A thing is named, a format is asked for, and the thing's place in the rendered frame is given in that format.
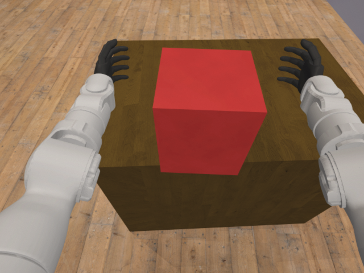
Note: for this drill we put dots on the robot left forearm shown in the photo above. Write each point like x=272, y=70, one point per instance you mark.
x=87, y=119

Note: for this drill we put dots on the robot right forearm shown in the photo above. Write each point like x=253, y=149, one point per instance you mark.
x=330, y=116

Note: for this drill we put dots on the left robot upper arm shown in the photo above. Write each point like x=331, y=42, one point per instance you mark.
x=34, y=228

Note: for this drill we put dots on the right robot hand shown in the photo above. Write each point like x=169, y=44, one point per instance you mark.
x=310, y=65

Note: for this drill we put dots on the pedestal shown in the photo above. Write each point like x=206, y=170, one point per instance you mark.
x=278, y=182

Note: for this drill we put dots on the carton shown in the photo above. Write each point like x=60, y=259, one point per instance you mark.
x=208, y=108

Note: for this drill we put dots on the right robot upper arm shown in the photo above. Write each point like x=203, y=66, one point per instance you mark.
x=341, y=179

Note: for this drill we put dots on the left robot hand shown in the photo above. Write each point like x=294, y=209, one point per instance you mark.
x=105, y=60

